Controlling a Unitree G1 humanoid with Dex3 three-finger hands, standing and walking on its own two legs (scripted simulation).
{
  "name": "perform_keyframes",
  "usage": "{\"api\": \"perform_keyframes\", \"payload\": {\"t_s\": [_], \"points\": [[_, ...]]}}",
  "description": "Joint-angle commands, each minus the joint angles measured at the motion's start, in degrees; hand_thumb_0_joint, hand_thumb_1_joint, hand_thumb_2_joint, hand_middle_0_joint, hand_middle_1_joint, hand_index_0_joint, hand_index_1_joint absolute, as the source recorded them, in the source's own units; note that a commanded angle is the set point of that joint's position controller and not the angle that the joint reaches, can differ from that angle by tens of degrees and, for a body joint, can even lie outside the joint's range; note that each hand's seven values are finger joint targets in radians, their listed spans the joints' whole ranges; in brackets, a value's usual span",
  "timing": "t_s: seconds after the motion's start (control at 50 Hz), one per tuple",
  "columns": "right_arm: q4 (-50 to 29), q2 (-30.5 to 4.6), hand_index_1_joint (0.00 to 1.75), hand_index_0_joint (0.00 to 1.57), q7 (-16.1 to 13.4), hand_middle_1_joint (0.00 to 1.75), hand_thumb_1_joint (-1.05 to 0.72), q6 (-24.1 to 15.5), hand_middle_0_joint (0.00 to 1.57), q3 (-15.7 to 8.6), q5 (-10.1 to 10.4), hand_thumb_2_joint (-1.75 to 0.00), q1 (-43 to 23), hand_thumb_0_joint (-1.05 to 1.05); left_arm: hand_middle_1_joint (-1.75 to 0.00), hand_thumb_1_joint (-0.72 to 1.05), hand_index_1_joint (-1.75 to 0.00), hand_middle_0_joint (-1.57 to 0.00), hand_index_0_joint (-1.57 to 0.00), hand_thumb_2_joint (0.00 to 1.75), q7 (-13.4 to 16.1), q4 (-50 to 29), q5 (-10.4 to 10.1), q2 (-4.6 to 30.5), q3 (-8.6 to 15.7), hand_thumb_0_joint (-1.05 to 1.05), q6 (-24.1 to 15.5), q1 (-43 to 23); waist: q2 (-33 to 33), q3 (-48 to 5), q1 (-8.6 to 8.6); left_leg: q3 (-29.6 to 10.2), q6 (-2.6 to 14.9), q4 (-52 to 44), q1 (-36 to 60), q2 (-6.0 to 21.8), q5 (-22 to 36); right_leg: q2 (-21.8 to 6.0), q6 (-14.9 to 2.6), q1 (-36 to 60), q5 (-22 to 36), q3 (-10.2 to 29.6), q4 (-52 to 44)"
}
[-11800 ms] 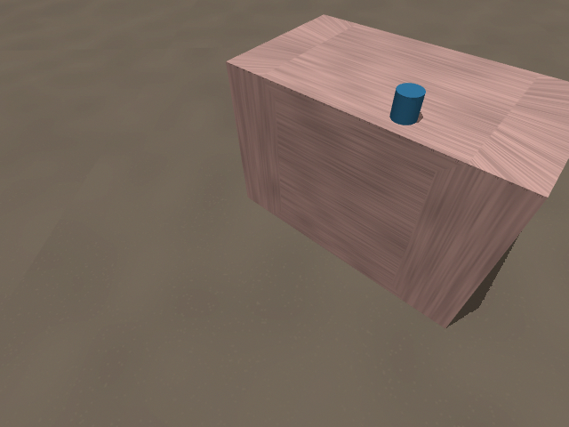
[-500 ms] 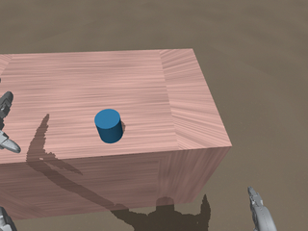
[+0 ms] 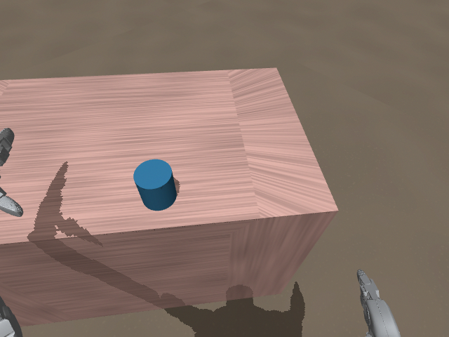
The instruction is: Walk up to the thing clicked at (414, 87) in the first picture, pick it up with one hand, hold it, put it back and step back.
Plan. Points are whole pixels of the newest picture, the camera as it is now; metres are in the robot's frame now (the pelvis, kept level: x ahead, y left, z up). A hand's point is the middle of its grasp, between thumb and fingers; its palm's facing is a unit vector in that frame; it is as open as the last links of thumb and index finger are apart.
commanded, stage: go down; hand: left
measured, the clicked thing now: (156, 185) +0.44 +0.14 -0.01
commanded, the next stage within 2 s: approach in 0.48 s
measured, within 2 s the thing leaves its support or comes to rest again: neither
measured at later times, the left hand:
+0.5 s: hand (7, 173) +0.37 +0.34 +0.13, palm faces +0.07 -1.00 -0.01, open 17.7 cm
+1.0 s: hand (90, 183) +0.41 +0.26 +0.04, palm faces -0.03 -1.00 +0.08, open 17.4 cm
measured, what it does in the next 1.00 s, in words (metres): stands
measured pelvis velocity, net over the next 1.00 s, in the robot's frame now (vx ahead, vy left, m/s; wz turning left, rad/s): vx -0.02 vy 0.00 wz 0.00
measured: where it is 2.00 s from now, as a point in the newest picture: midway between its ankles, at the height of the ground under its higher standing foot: outside the picture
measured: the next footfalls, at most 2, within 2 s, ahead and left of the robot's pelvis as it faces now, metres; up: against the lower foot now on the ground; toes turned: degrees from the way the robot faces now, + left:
none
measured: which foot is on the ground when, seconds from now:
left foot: down 0.00-1.00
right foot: down 0.00-1.00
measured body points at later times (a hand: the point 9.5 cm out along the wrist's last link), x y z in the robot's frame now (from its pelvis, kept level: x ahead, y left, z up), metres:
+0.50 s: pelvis -0.01 +0.00 +0.00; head +0.03 +0.03 +0.44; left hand +0.36 +0.39 +0.14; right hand +0.14 -0.26 -0.07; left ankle +0.00 +0.12 -0.72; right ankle -0.02 -0.15 -0.72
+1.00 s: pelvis -0.02 +0.00 -0.03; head +0.07 +0.03 +0.42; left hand +0.41 +0.31 +0.04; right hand +0.15 -0.25 -0.06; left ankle +0.00 +0.12 -0.72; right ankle -0.02 -0.15 -0.72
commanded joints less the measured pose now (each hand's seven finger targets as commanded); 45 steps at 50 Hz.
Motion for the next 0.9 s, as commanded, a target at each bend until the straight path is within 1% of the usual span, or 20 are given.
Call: {"api": "perform_keyframes", "payload": {"t_s": [0.0,0.06,0.08,0.18,0.22,0.26,0.3,0.32,0.34,0.36,0.4,0.42,0.48,0.52,0.54,0.6,0.7,0.72,0.8,0.88], "points": [[-8.3,-10.3,0.05,0.05,-0.8,0.05,0.52,-2.3,0.05,-4.9,0.1,-0.05,-0.5,0.00,-0.03,-0.61,-0.03,-0.04,-0.04,0.03,0.6,-12.5,-2.1,22.8,5.0,0.00,-3.0,-17.7,8.4,-18.2,1.39,-0.1,1.59,-2.8,18.5,-1.3,24.9,1.4,-1.96,2.4,20.1,-2.2,-3.2],[-8.8,-10.2,0.05,0.05,-0.8,0.05,0.53,-2.3,0.05,-5.5,0.2,-0.05,-0.7,0.00,-0.04,-0.60,-0.04,-0.03,-0.03,0.05,0.0,-9.7,-2.3,19.6,3.4,0.00,-2.9,-15.8,5.6,-14.6,0.93,0.5,1.98,-3.0,16.3,-1.7,20.7,1.3,-1.59,0.8,17.8,-1.9,-3.5],[-9.4,-9.3,0.05,0.05,-0.6,0.05,0.53,-2.3,0.05,-4.2,0.1,-0.05,-1.1,0.00,-0.04,-0.61,-0.04,-0.04,-0.04,0.04,-0.2,-10.2,-2.4,19.5,3.4,0.00,-3.1,-15.9,6.1,-15.0,1.12,0.3,1.98,-3.0,16.2,-1.7,20.5,1.2,-1.70,0.9,17.6,-2.0,-3.3],[-9.7,-8.3,0.05,0.05,-0.8,0.05,0.53,-2.7,0.05,-3.3,0.2,-0.05,-3.3,0.00,-0.03,-0.60,-0.03,-0.03,-0.03,0.04,-0.8,-11.5,-2.6,18.6,2.1,0.00,-3.9,-19.3,7.7,-15.0,1.08,0.2,1.84,-3.1,16.0,-1.8,16.6,1.2,-1.90,-0.6,14.1,-1.9,-3.0],[-11.3,-10.0,0.05,0.05,-1.2,0.05,0.54,-2.9,0.05,-4.6,0.2,-0.05,-4.1,0.00,-0.03,-0.58,-0.03,-0.03,-0.03,0.05,-0.5,-16.1,-2.7,20.4,2.6,0.00,-4.6,-22.8,8.7,-19.7,0.73,0.1,1.84,-2.8,18.6,-1.9,17.1,1.0,-1.86,0.5,14.8,-1.8,-3.0],[-9.9,-9.7,0.05,0.05,-1.4,0.05,0.54,-2.7,0.05,-3.9,0.1,-0.05,-2.0,0.00,-0.03,-0.58,-0.03,-0.03,-0.03,0.04,0.0,-15.6,-2.5,21.1,3.2,0.00,-4.4,-21.8,9.7,-19.0,1.04,-0.1,1.56,-2.8,18.8,-1.7,16.6,1.2,-2.09,-0.3,13.6,-2.0,-2.8],[-9.2,-10.9,0.05,0.05,-1.5,0.05,0.54,-2.6,0.05,-5.1,0.2,-0.05,-1.7,0.00,-0.03,-0.58,-0.03,-0.03,-0.03,0.04,0.2,-12.4,-2.2,20.4,2.7,0.00,-4.4,-19.7,8.8,-17.1,0.66,-0.4,1.35,-3.0,17.9,-1.7,15.6,1.3,-2.24,-1.4,12.5,-2.0,-2.7],[-8.1,-9.8,0.05,0.05,-1.4,0.05,0.54,-2.6,0.05,-4.5,0.1,-0.05,-1.3,0.00,-0.03,-0.57,-0.03,-0.03,-0.03,0.04,0.5,-16.8,-2.1,22.6,3.6,0.00,-5.0,-22.8,10.9,-17.6,1.28,-0.3,1.25,-2.8,17.6,-1.8,15.7,1.2,-2.35,-1.4,12.5,-2.0,-2.6],[-9.9,-11.1,0.05,0.05,-1.7,0.05,0.54,-2.8,0.05,-5.4,0.2,-0.05,-1.8,0.00,-0.02,-0.56,-0.02,-0.03,-0.03,0.04,0.6,-17.2,-2.0,23.1,3.9,0.00,-5.0,-22.5,11.4,-18.5,0.82,-0.2,1.07,-2.7,18.8,-1.7,16.3,1.3,-2.43,-1.4,12.7,-2.2,-2.5],[-7.2,-10.6,0.05,0.05,-1.7,0.05,0.54,-2.5,0.05,-5.6,0.2,-0.05,0.7,0.00,-0.03,-0.54,-0.03,-0.03,-0.03,0.05,0.7,-13.5,-1.8,22.9,3.9,0.00,-4.7,-20.3,10.1,-15.8,0.81,-0.3,1.20,-2.9,17.3,-1.6,15.2,1.4,-2.43,-2.0,11.8,-2.2,-2.6],[-9.1,-8.3,0.05,0.05,-1.1,0.05,0.53,-2.9,0.05,-3.4,0.3,-0.05,-0.9,0.00,-0.02,-0.55,-0.01,-0.03,-0.04,0.02,0.3,-13.8,-2.1,20.1,2.6,0.00,-4.7,-20.5,10.9,-16.7,0.69,-0.5,1.04,-2.7,17.6,-1.4,17.0,1.5,-2.45,-1.9,12.8,-2.4,-2.1],[-8.2,-8.2,0.05,0.05,-1.1,0.05,0.54,-2.9,0.05,-3.7,0.3,-0.05,-0.8,0.00,-0.02,-0.54,-0.02,-0.03,-0.03,0.03,0.3,-13.5,-2.1,19.3,1.8,0.00,-4.6,-20.8,11.6,-15.5,0.71,-0.4,1.02,-2.5,17.1,-1.3,17.3,1.5,-2.56,-2.5,13.0,-2.3,-1.8],[-8.7,-8.3,0.05,0.05,-1.2,0.05,0.54,-3.1,0.05,-3.3,0.2,-0.05,-2.3,0.00,-0.02,-0.54,-0.02,-0.03,-0.03,0.03,-0.1,-12.9,-2.1,19.4,1.1,0.00,-4.0,-20.8,11.1,-15.6,0.53,0.0,1.39,-2.3,16.7,-1.6,16.9,1.3,-2.29,-2.4,13.4,-2.1,-2.1],[-9.9,-10.1,0.05,0.05,-1.2,0.05,0.53,-3.2,0.05,-4.4,0.2,-0.05,-2.6,0.00,-0.01,-0.55,-0.01,-0.03,-0.03,0.02,0.1,-12.8,-2.1,21.5,2.3,0.00,-3.6,-21.7,10.7,-17.3,0.82,-0.6,1.12,-2.3,17.0,-1.2,16.8,1.5,-2.58,-1.9,12.6,-2.3,-1.8],[-10.3,-8.8,0.05,0.05,-1.1,0.05,0.53,-3.1,0.05,-3.4,0.3,-0.05,-2.9,0.00,-0.01,-0.56,-0.01,-0.03,-0.03,0.01,-0.1,-11.8,-2.0,20.4,1.4,0.00,-3.3,-22.2,10.5,-16.9,0.72,-0.7,1.12,-2.4,16.9,-1.0,17.4,1.6,-2.57,-2.4,12.6,-2.5,-1.8],[-13.3,-10.5,0.05,0.05,-1.4,0.05,0.55,-3.0,0.05,-4.1,0.3,-0.04,-1.5,0.00,-0.03,-0.52,-0.05,-0.06,-0.05,0.03,0.2,-10.7,-2.2,22.8,3.6,0.00,-3.1,-20.5,7.0,-18.6,0.79,-0.5,1.50,-1.9,15.9,-1.3,18.1,1.4,-2.19,0.7,14.4,-2.3,-1.9],[-10.9,-8.7,0.05,0.05,-0.6,0.05,0.55,-2.6,0.05,-3.4,-0.1,-0.05,1.2,0.00,-0.04,-0.53,-0.06,-0.06,-0.05,0.04,-0.1,-3.2,-2.1,14.6,-1.0,0.00,-3.1,-18.9,5.6,-13.1,-0.76,-0.3,1.69,-0.8,13.0,-1.3,15.3,1.6,-2.08,-5.4,11.7,-2.2,-0.8],[-12.7,-9.0,0.05,0.05,-0.4,0.05,0.56,-2.9,0.05,-3.5,0.0,-0.04,-1.1,0.00,-0.04,-0.52,-0.06,-0.06,-0.04,0.06,-0.1,-6.4,-2.4,14.1,-1.5,0.00,-3.9,-21.8,6.0,-13.1,-0.55,-0.4,1.64,-0.6,11.9,-1.3,13.7,1.6,-2.14,-6.3,10.7,-2.3,-0.2],[-15.8,-8.5,0.05,0.05,0.5,0.05,0.57,-3.4,0.05,-3.2,-0.2,-0.04,-0.8,0.00,-0.03,-0.50,-0.05,-0.05,-0.03,0.07,0.4,-5.1,-2.3,6.9,-5.1,0.00,-5.8,-24.1,7.5,-15.9,-2.74,-1.5,1.07,1.1,13.9,-0.3,13.0,2.0,-2.46,-10.5,8.8,-2.8,2.1],[-19.1,-10.8,0.05,0.05,0.8,0.05,0.58,-2.8,0.05,-5.2,-0.7,-0.04,1.8,0.00,-0.04,-0.48,-0.04,-0.03,-0.03,0.08,3.9,-6.9,-1.7,6.9,-5.1,0.00,-8.4,-26.9,6.6,-18.6,-3.85,-1.2,1.19,4.7,12.3,-0.7,12.9,1.7,-2.14,-12.0,10.3,-2.5,4.1]]}}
